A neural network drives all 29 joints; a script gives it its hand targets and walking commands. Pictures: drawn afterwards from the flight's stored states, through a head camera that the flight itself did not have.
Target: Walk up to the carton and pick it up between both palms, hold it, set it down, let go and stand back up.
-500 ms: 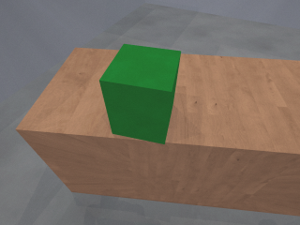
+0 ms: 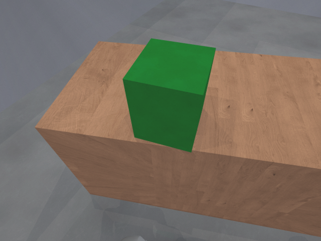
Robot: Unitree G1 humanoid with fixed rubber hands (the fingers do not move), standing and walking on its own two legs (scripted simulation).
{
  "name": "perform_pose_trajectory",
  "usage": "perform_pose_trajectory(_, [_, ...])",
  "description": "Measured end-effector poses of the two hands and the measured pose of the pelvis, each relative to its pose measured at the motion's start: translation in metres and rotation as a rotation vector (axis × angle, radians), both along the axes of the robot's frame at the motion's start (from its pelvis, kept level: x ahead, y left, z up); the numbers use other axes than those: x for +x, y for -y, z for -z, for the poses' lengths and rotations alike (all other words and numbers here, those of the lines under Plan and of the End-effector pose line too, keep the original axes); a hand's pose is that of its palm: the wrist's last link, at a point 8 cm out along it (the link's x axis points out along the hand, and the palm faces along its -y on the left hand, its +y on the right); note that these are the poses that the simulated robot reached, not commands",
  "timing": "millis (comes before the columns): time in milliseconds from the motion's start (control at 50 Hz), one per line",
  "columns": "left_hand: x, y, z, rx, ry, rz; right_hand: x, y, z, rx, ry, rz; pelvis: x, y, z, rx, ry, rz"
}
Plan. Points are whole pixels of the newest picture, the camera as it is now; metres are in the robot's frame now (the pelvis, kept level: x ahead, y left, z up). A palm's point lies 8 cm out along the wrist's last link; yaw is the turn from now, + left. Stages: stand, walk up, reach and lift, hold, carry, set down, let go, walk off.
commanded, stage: walk up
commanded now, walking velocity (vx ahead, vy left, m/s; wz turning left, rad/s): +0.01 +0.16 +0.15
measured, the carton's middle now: (171, 96) +0.52 -0.01 +0.04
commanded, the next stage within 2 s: none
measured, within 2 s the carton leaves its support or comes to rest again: neither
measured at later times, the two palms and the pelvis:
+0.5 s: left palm out of the picture -0.01 +0.29 -0.14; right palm out of the picture +0.02 -0.13 -0.15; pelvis +0.01 +0.08 +0.00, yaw -1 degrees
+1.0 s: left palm out of the picture +0.06 +0.25 -0.14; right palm out of the picture -0.06 -0.24 -0.16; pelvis +0.00 +0.00 -0.01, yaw -2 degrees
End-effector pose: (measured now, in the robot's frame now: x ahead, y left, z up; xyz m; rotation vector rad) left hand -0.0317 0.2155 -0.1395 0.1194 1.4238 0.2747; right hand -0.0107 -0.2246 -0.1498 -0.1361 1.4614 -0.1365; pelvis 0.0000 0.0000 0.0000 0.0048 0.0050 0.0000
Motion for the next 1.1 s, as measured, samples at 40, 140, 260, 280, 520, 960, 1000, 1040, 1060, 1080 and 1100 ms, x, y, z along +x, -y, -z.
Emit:
perform_pose_trajectory(40, [-0.006,-0.02,-0.002,0.032,-0.021,-0.007,0.022,0.003,-0.002,-0.024,0.06,-0.013,-0.001,-0.009,0.001,0.003,-0.003,-0.01])
perform_pose_trajectory(140, [-0.01,-0.065,0.006,0.036,-0.051,0.0,0.067,-0.014,-0.01,-0.068,0.201,-0.03,-0.002,-0.039,0.006,-0.008,-0.007,-0.009])
perform_pose_trajectory(260, [0.002,-0.091,0.021,-0.049,-0.05,0.02,0.06,-0.065,-0.018,-0.075,0.21,-0.045,0.004,-0.069,0.006,-0.028,0.0,-0.006])
perform_pose_trajectory(280, [0.006,-0.092,0.019,-0.06,-0.042,0.02,0.055,-0.072,-0.02,-0.068,0.197,-0.043,0.005,-0.071,0.003,-0.03,-0.002,-0.008])
perform_pose_trajectory(520, [0.021,-0.073,0.003,-0.086,-0.017,0.069,0.027,-0.097,-0.003,0.005,0.108,0.043,0.012,-0.085,-0.003,0.001,0.01,0.01])
perform_pose_trajectory(960, [0.087,-0.052,-0.002,0.014,0.137,0.156,-0.046,0.004,-0.006,-0.11,-0.031,0.124,-0.005,-0.016,0.005,-0.002,-0.007,0.026])
perform_pose_trajectory(1000, [0.087,-0.036,-0.002,0.032,0.169,0.156,-0.045,0.017,0.007,-0.081,-0.044,0.103,-0.005,-0.002,0.011,0.005,0.004,0.028])
perform_pose_trajectory(1040, [0.079,-0.016,-0.007,0.024,0.158,0.159,-0.04,0.024,0.009,-0.054,-0.039,0.1,-0.003,0.006,0.007,0.012,0.006,0.026])
perform_pose_trajectory(1060, [0.074,-0.007,-0.01,0.013,0.146,0.161,-0.036,0.026,0.008,-0.039,-0.031,0.102,-0.002,0.01,0.004,0.017,0.005,0.028])
perform_pose_trajectory(1080, [0.07,0.002,-0.012,0.0,0.135,0.162,-0.031,0.027,0.006,-0.026,-0.02,0.103,-0.001,0.012,0.001,0.02,0.004,0.031])
perform_pose_trajectory(1100, [0.067,0.01,-0.013,-0.012,0.124,0.162,-0.027,0.027,0.005,-0.014,-0.008,0.103,0.0,0.015,-0.002,0.02,0.003,0.032])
